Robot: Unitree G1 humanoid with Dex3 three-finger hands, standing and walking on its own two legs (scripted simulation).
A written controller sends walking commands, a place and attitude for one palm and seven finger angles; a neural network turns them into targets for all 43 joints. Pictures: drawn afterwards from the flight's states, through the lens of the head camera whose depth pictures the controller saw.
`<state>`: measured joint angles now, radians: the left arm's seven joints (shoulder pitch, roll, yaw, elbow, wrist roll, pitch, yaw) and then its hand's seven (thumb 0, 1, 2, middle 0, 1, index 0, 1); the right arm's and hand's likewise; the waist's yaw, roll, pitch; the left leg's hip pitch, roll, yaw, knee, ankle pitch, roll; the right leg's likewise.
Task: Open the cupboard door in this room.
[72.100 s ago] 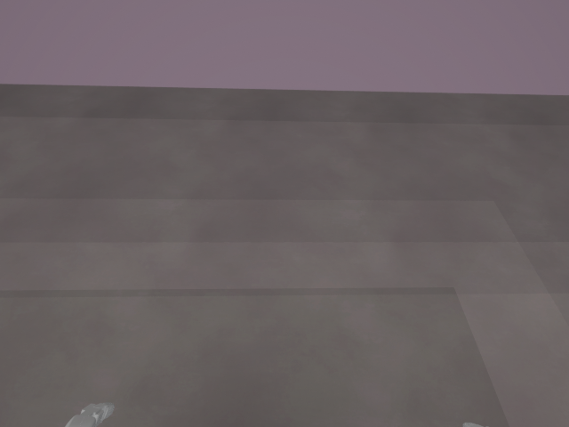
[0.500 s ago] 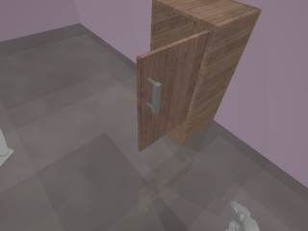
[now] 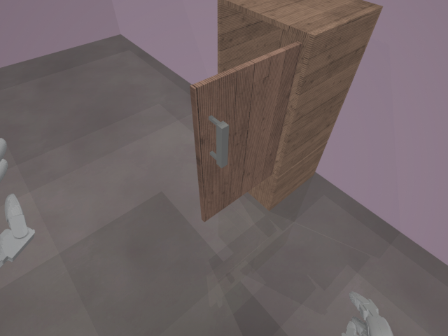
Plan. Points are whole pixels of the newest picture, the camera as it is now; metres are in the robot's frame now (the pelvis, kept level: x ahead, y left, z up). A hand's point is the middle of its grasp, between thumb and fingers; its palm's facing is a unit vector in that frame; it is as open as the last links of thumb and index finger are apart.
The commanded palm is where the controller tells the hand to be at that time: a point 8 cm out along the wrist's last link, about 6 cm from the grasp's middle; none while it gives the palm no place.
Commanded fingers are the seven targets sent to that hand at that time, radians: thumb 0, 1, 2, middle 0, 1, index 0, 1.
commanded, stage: stop stepping back and stand still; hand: left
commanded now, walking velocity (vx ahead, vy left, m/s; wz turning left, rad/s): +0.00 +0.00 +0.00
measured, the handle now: (217, 141) +0.60 +0.05 -0.04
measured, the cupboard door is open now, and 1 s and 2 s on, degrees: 89 89 89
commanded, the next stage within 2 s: let the arm hang, fingers relaxed in 0.34 s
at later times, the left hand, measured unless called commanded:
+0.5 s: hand (38, 243) +0.22 +0.29 +0.10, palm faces +0.31 -0.80 -0.52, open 7.4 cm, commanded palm none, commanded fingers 0.00 0.90 0.90 -0.20 -0.30 -0.20 -0.30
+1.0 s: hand out of the picture -0.04 +0.21 -0.16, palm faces +0.05 -0.97 -0.24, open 7.2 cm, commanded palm none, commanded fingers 0.00 0.90 0.90 -0.20 -0.30 -0.20 -0.30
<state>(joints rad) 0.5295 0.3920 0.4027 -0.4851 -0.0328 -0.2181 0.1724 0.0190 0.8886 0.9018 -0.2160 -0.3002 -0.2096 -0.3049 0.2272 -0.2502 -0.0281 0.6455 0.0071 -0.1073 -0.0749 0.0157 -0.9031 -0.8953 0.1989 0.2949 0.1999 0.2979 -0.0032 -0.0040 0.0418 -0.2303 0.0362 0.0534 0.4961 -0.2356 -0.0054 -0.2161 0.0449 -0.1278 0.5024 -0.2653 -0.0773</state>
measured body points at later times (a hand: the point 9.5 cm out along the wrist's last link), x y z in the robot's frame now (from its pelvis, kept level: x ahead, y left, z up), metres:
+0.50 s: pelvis +0.01 +0.02 +0.00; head +0.02 +0.00 +0.45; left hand +0.20 +0.33 +0.13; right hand +0.17 -0.22 -0.10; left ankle +0.02 +0.13 -0.73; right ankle +0.01 -0.05 -0.73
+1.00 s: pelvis -0.01 +0.02 +0.01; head +0.02 +0.01 +0.46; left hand -0.04 +0.26 -0.14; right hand -0.01 -0.20 -0.16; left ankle +0.02 +0.13 -0.73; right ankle +0.01 -0.05 -0.73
